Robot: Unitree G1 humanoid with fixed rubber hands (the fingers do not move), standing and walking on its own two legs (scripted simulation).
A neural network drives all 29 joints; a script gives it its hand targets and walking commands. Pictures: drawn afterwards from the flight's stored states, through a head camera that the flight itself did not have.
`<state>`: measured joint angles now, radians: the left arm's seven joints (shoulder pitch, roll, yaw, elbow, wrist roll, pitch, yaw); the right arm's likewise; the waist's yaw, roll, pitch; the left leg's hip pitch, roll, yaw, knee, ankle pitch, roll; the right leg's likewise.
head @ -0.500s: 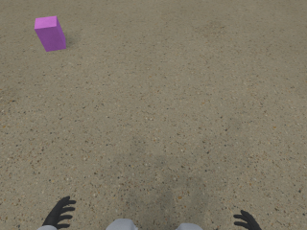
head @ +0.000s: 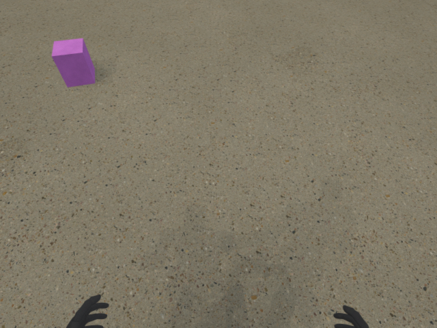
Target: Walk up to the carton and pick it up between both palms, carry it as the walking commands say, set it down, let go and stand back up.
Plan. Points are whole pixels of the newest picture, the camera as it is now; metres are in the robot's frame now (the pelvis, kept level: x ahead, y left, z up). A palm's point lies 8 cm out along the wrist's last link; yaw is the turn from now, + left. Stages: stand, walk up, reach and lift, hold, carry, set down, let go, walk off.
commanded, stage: stand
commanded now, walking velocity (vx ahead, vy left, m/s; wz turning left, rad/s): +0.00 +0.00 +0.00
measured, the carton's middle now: (75, 62) +1.84 +1.15 -0.64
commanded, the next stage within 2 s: walk up in 1.66 s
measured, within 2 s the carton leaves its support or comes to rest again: neither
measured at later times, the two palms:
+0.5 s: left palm out of the picture +0.06 +0.27 -0.11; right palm out of the picture +0.06 -0.28 -0.12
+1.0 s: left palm out of the picture +0.03 +0.27 -0.11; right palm out of the picture +0.02 -0.29 -0.12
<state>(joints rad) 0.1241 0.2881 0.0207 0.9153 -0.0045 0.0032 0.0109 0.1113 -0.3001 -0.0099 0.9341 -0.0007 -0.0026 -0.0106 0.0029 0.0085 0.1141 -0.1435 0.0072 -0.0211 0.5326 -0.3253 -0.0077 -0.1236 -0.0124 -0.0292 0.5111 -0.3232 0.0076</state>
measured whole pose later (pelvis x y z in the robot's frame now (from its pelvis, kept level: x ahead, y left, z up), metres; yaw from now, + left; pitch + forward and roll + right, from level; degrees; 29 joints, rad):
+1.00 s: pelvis -0.02 -0.01 +0.01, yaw -1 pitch -4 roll +0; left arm 0.19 0.28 0.04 1.09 0.00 -0.02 0.02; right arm 0.18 -0.30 -0.02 1.12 0.00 -0.02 -0.03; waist 0.00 0.01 0.08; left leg -0.06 0.03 0.00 0.34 -0.20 -0.02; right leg -0.06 0.00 -0.03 0.34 -0.20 0.00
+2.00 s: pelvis -0.02 +0.00 +0.01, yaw +6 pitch -3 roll -3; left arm 0.25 0.31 0.06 0.91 0.07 -0.08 0.04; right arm 0.23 -0.34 -0.08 0.98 -0.08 0.04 0.08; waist -0.02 0.06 0.09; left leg -0.42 0.09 -0.02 0.88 -0.39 0.01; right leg -0.09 -0.01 -0.15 0.38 -0.24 -0.02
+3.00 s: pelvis +0.38 +0.26 -0.04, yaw +29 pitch -5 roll +2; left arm 0.40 0.45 0.04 0.66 0.00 -0.02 -0.04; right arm 0.20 -0.40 -0.03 0.60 -0.02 -0.02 0.02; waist 0.06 -0.02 0.17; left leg -0.39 -0.01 0.04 0.80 -0.31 0.02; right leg -0.37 -0.11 0.01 1.32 -0.50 -0.06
